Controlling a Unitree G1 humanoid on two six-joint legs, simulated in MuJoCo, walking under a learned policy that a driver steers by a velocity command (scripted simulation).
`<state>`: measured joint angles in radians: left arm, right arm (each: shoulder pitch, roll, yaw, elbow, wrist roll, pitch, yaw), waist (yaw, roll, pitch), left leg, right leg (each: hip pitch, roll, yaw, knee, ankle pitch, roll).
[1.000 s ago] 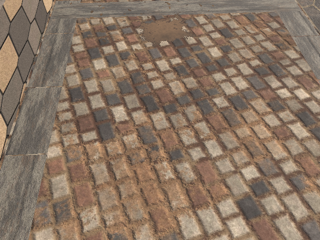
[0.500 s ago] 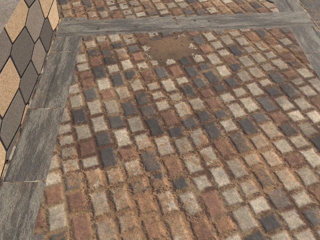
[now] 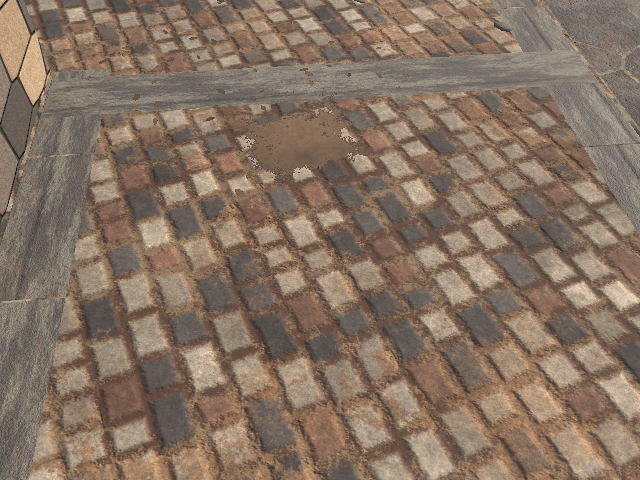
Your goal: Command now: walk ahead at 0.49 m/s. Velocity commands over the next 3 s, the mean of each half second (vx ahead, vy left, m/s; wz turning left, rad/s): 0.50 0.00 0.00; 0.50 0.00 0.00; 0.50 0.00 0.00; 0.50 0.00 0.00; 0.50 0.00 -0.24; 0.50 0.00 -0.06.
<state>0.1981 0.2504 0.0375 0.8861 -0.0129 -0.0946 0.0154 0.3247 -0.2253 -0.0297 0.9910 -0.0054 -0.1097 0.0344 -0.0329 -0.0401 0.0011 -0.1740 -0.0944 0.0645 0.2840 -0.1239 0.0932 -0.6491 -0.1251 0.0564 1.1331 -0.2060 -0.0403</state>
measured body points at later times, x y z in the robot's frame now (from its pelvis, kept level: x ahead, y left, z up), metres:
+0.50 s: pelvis +0.27 -0.08 +0.00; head +0.29 -0.10 +0.45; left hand +0.33 +0.18 -0.12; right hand +0.36 -0.35 -0.14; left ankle +0.27 +0.08 -0.66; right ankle +0.29 -0.16 -0.74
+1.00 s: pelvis +0.55 -0.01 -0.01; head +0.57 +0.00 +0.44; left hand +0.58 +0.25 -0.15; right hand +0.67 -0.27 -0.13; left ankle +0.61 +0.07 -0.74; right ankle +0.45 -0.16 -0.65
